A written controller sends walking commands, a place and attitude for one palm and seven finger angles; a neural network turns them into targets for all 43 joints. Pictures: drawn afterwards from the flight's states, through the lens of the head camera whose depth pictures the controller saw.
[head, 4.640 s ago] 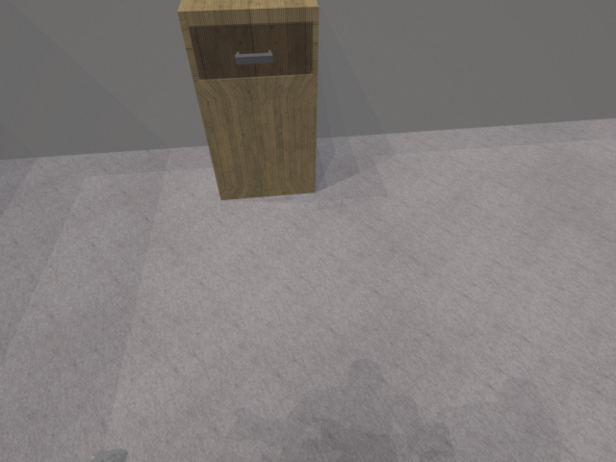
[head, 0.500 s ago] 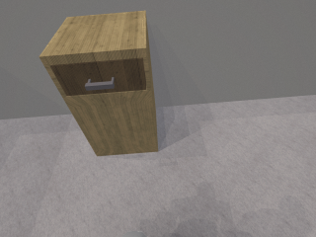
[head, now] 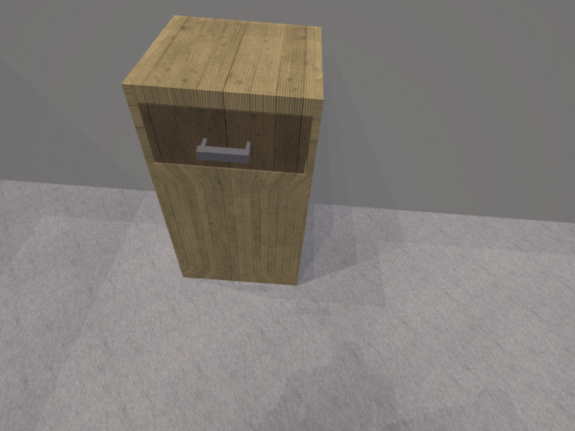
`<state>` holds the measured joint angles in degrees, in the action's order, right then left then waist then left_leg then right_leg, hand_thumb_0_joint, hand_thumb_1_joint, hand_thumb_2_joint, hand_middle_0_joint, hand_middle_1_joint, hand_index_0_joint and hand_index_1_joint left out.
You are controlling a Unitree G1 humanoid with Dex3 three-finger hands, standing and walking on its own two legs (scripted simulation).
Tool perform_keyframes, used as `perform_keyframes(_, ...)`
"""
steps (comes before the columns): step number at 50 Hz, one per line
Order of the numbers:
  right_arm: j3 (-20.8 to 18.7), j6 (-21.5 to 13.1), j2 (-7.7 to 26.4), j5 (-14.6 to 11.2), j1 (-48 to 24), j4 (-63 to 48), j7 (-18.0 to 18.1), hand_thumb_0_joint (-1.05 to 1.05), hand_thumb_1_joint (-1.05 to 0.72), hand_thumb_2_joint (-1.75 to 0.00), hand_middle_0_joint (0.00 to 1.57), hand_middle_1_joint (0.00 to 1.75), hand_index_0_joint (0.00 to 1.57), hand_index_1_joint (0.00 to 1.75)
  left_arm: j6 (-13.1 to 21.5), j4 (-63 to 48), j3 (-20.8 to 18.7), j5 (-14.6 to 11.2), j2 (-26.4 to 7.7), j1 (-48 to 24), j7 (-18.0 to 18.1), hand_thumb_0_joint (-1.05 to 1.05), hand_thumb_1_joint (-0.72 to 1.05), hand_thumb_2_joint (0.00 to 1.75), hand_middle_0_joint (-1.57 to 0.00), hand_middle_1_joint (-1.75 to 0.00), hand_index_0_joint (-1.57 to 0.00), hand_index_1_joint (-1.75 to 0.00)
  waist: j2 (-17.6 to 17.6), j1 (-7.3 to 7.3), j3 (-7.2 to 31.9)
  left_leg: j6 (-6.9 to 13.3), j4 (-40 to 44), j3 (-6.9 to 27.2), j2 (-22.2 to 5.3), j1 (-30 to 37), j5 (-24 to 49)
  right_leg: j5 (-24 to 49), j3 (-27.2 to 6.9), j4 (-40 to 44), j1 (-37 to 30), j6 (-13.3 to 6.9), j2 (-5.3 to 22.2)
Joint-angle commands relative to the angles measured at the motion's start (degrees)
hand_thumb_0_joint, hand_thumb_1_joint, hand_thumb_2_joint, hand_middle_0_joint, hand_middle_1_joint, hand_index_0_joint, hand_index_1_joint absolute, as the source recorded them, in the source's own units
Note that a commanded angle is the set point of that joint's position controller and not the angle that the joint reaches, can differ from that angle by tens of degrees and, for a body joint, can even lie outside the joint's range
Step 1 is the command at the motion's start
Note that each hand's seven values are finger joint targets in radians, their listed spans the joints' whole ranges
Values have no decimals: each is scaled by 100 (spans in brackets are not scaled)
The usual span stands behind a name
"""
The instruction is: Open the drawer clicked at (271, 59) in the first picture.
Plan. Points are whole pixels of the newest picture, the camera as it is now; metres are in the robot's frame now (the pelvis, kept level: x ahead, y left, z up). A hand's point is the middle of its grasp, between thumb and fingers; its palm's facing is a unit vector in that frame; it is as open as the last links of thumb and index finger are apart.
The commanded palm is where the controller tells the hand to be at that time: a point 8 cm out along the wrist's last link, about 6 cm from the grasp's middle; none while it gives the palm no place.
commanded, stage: take the last steps up to it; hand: left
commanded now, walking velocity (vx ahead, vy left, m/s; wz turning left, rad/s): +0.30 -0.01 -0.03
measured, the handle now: (225, 149) +0.76 +0.22 -0.08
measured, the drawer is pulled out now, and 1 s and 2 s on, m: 0.00 0.00 0.00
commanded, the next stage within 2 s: come to a stop and stand still in 0.48 s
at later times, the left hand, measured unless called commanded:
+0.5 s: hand (218, 383) +0.23 +0.13 -0.16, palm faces +0.04 -0.97 -0.22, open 7.1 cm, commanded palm none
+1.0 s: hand (204, 383) +0.23 +0.16 -0.18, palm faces +0.02 -0.98 -0.22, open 7.3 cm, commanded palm none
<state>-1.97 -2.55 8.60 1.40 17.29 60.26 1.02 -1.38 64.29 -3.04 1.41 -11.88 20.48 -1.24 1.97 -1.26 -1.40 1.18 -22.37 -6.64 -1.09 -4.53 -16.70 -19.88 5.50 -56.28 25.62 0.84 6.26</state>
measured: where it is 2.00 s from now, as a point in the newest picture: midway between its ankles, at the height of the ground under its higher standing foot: outside the picture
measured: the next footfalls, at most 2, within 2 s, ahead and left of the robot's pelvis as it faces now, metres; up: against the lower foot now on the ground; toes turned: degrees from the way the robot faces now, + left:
right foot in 0.26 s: +0.22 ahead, -0.13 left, +0.00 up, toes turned -9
left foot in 0.72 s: +0.31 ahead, +0.09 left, +0.00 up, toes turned +5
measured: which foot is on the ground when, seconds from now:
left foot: down 0.00-0.28, up 0.30-0.70, down 0.72-1.00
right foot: up 0.00-0.24, down 0.26-0.82, up 0.84-1.00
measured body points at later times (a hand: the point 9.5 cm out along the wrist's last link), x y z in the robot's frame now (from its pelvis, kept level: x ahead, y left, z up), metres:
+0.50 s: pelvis +0.15 -0.05 +0.00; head +0.17 -0.07 +0.45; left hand +0.22 +0.18 -0.14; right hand +0.15 -0.28 -0.17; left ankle +0.15 +0.09 -0.67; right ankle +0.18 -0.13 -0.74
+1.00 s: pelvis +0.21 -0.03 +0.00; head +0.27 -0.03 +0.44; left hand +0.23 +0.21 -0.16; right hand +0.30 -0.26 -0.16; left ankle +0.27 +0.09 -0.74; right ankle +0.16 -0.15 -0.69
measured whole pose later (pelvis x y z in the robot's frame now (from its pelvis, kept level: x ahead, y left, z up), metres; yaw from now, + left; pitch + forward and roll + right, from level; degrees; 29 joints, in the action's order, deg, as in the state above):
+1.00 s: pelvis +0.21 -0.03 +0.00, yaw -3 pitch +0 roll +0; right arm -2.4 0.8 8.0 1.1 4.9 58.2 2.8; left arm -3.4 59.7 -3.2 0.7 -10.7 13.6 1.1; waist 0.9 -1.5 -6.3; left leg 0.3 -26.2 -7.3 -3.8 -17.1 -9.2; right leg -29.3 1.3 -53.0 21.1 1.1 1.6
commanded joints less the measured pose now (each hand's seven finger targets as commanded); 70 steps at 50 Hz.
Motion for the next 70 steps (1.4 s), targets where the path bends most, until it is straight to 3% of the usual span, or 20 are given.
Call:
perform_keyframes(1, -117, -134, 794, -43, 618, 87, 68, 0, -90, -90, 20, 30, 20, 30, 238, -607, -5, -1, -117, -686, 6, 0, 90, 90, -20, -30, -20, -30, -764, 183, -567, 846, 1259, 992, -1442, 273, 1541, 433, -138, 43, 1055, 109, 141)
perform_keyframes(8, -151, -118, 775, 25, 941, 364, 74, 0, -90, -90, 20, 30, 20, 30, 261, -914, -20, -38, -55, -1496, -11, 0, 90, 90, -20, -30, -20, -30, -851, 319, -782, 811, 977, 843, -1497, 160, 1979, 522, 77, 1518, 451, -59, -82)
perform_keyframes(10, -154, -99, 812, 37, 830, 389, 83, 0, -90, -90, 20, 30, 20, 30, 294, -891, -60, -30, -86, -1303, -10, 0, 90, 90, -20, -30, -20, -30, -866, 168, -723, 718, 612, 740, -1476, -38, 2218, 547, 173, 1926, -224, -171, -245)
perform_keyframes(12, -150, -96, 796, -21, 760, 416, 67, 0, -90, -90, 20, 30, 20, 30, 383, -524, -151, 5, -340, -117, 23, 0, 90, 90, -20, -30, -20, -30, -399, -384, -130, 435, -926, 319, -1061, -482, 2688, 965, 224, 2608, -1966, -299, -425)
perform_keyframes(13, -122, -116, 590, -85, 897, 341, 11, 0, -90, -90, 20, 30, 20, 30, 468, -312, -266, 46, -817, 645, 86, 0, 90, 90, -20, -30, -20, -30, 592, -646, 507, 196, -2480, -11, -580, -1526, 1605, 883, -1033, 2952, -3317, -664, 562)
perform_keyframes(14, -81, -127, 353, -125, 1005, 143, 2, 0, -90, -90, 20, 30, 20, 30, 466, -243, -356, -23, -1318, 1133, 132, 0, 90, 90, -20, -30, -20, -30, 1516, -602, 934, 27, -4216, -14, 78, -2534, -1560, 1415, -3125, 3819, -3798, -1252, 1957)
perform_keyframes(15, -115, -62, 509, -132, 750, 145, 6, 0, -90, -90, 20, 30, 20, 30, 454, -297, -345, -100, -1324, 814, 147, 0, 90, 90, -20, -30, -20, -30, 1142, -571, 894, 99, -4977, 658, -142, -2544, -1601, 439, -3377, 4238, -3118, -1391, 2022)
perform_keyframes(17, -156, 19, 420, -43, 319, 72, -36, 0, -90, -90, 20, 30, 20, 30, 419, -616, -199, -85, -772, -312, 198, 0, 90, 90, -20, -30, -20, -30, 254, -157, -161, 86, -5145, 804, -559, -2750, -607, -706, -2537, 4588, -1551, -1181, 1646)
perform_keyframes(21, -100, 199, 172, 23, 826, 264, -70, 0, -90, -90, 20, 30, 20, 30, 511, -669, -44, -35, -259, -692, 223, 0, 90, 90, -20, -30, -20, -30, 344, 332, -78, -125, -4096, 557, -642, -2088, 27, 771, -892, 4707, -874, -911, 975)
perform_keyframes(29, -69, 140, 235, -15, -160, -141, -132, 0, -90, -90, 20, 30, 20, 30, 520, -423, -59, -12, -439, -193, 183, 0, 90, 90, -20, -30, -20, -30, 394, 66, -128, -216, -2087, 310, -499, -2196, 37, 1601, -795, 4555, -1696, -1126, 999)
perform_keyframes(34, 86, 89, 333, -61, -38, 93, -2, 0, -90, -90, 20, 30, 20, 30, 351, -246, 109, -81, -200, -219, 287, 0, 90, 90, -20, -30, -20, -30, -25, 194, 121, -235, -143, 472, -470, -266, 2113, 2734, -236, 3403, -1329, -487, 330)
perform_keyframes(39, -30, 191, 890, -124, -308, 24, 166, 0, -90, -90, 20, 30, 20, 30, 96, -216, 128, -95, -198, 86, 369, 0, 90, 90, -20, -30, -20, -30, -1358, 83, -8, 390, 121, 1122, -1465, -198, 4465, 492, -38, 2815, -1266, -8, -175)
perform_keyframes(42, -194, 272, 1134, -94, -180, -33, 265, 0, -90, -90, 20, 30, 20, 30, -33, -388, 45, -63, -324, 35, 334, 0, 90, 90, -20, -30, -20, -30, -1395, 206, 355, 880, 206, 1450, -1960, 332, 5537, -955, -263, 1240, -563, -19, -322)
perform_keyframes(48, -335, 350, 1178, -18, -651, -357, 260, 0, -90, -90, 20, 30, 20, 30, -110, -745, -121, -42, -180, -249, 274, 0, 90, 90, -20, -30, -20, -30, -867, 160, 825, 993, -16, 1127, -1948, 197, 4379, -970, -636, 53, -86, 63, -341)
perform_keyframes(54, -323, 405, 1037, -40, -931, -445, 66, 0, -90, -90, 20, 30, 20, 30, -27, -668, -95, -14, -279, 197, 257, 0, 90, 90, -20, -30, -20, -30, -765, -100, 490, 321, -307, 784, -1171, -1380, 938, 719, -270, 3011, -1790, 6, -334)
perform_keyframes(56, -201, 469, 433, -85, -799, -598, -32, 0, -90, -90, 20, 30, 20, 30, 50, -888, -134, 50, -1027, -412, 281, 0, 90, 90, -20, -30, -20, -30, 1296, 105, 6, -223, -1649, 223, -138, -1935, -1009, 515, -2026, 4300, -1037, -643, 1215)
perform_keyframes(57, -210, 550, 571, -62, -1076, -677, -32, 0, -90, -90, 20, 30, 20, 30, 45, -1000, -149, 40, -1091, -555, 284, 0, 90, 90, -20, -30, -20, -30, 1317, -92, -73, -150, -2343, 597, -167, -1714, -1332, -39, -2240, 4567, -334, -926, 1346)
perform_keyframes(60, -190, 524, 579, -52, -545, -350, -36, 0, -90, -90, 20, 30, 20, 30, 56, -1047, -72, 34, -789, -1252, 297, 0, 90, 90, -20, -30, -20, -30, 874, 299, -386, -79, -2959, 704, -177, -1636, -751, 341, -1495, 4280, -271, -931, 782)
perform_keyframes(65, -44, 378, 435, -76, -282, -148, 40, 0, -90, -90, 20, 30, 20, 30, 139, -779, -21, -46, -667, -732, 305, 0, 90, 90, -20, -30, -20, -30, 451, 101, 73, -205, -1226, 528, -172, -1242, -471, 2091, -1164, 3685, -1500, -943, 630)
perform_keyframes(70, 70, 206, 668, -42, -71, 185, 126, 0, -90, -90, 20, 30, 20, 30, 185, -507, 83, -138, -328, -650, 295, 0, 90, 90, -20, -30, -20, -30, -200, 25, 147, -67, 23, 984, -686, -530, 1494, 1635, -851, 3563, -1517, -273, -44)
